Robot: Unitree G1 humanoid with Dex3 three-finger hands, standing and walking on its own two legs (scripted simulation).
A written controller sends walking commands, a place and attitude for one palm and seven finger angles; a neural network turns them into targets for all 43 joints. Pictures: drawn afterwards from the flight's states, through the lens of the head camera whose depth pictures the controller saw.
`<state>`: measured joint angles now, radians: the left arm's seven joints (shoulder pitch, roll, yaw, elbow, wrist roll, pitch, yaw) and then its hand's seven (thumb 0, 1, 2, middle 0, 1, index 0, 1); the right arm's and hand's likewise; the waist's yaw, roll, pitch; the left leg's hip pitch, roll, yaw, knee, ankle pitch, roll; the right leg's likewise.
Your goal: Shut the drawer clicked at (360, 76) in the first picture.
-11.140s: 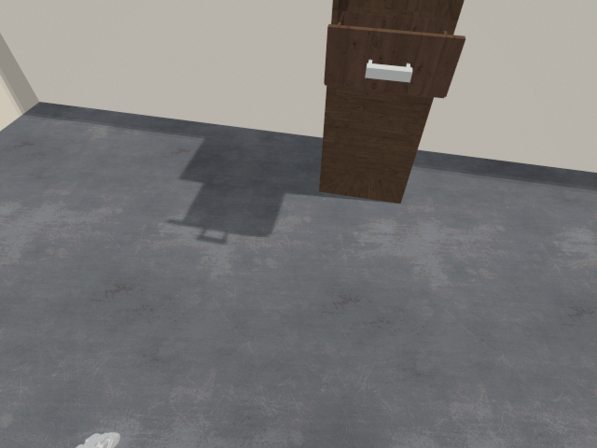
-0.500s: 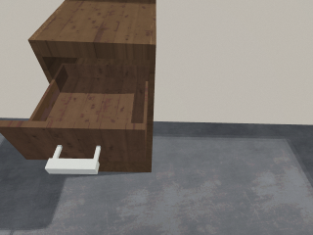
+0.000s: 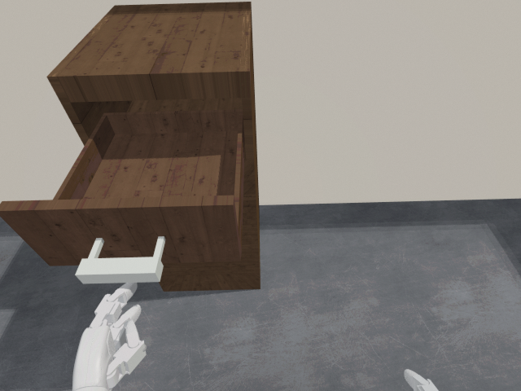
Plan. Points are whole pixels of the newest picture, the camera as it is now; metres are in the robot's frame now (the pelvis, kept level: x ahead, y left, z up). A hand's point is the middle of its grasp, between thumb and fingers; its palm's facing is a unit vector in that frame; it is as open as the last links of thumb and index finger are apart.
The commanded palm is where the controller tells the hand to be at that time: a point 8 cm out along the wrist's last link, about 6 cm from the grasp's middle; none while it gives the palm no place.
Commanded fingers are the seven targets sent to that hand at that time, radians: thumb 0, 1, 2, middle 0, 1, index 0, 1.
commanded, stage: raise the hand and make a fist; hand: left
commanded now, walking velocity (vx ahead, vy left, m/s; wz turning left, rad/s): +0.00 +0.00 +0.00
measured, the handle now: (125, 256) +0.32 +0.23 +0.04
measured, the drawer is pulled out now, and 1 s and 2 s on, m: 0.30 0.30 0.30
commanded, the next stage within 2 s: bring the fist close to the handle in 1.70 s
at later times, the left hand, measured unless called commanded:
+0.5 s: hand (144, 362) +0.16 +0.16 +0.03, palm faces +0.03 -1.00 -0.07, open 4.5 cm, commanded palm +0.11 +0.22 +0.04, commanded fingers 0.00 0.90 0.90 -0.92 -1.08 -0.92 -1.08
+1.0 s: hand (108, 366) +0.14 +0.18 +0.09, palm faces +0.07 -0.99 -0.08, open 3.1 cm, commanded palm +0.10 +0.23 +0.11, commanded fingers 0.00 0.90 0.90 -1.40 -1.60 -1.40 -1.60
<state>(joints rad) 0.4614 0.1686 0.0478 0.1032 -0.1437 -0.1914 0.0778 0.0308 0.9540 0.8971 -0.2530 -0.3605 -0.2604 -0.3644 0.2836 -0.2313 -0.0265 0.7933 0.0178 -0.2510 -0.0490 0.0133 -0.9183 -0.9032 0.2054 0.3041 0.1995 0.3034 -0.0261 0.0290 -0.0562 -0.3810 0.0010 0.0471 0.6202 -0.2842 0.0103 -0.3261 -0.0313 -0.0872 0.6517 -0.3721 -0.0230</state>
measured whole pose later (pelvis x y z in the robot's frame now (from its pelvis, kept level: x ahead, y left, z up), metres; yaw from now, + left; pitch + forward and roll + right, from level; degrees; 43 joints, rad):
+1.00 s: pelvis -0.01 +0.00 -0.02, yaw +1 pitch +3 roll -1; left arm 0.68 0.22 0.14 -0.41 -0.27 -0.23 -0.21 0.02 0.90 0.90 -1.23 -1.41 -1.23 -1.41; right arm 0.19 -0.21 0.01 0.54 0.05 -0.28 -0.05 0.01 -0.91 -0.90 0.20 0.30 0.20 0.30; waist 0.06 0.04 -0.09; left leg -0.51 0.03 0.01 0.83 -0.38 0.01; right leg -0.42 -0.01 -0.11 0.80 -0.44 -0.03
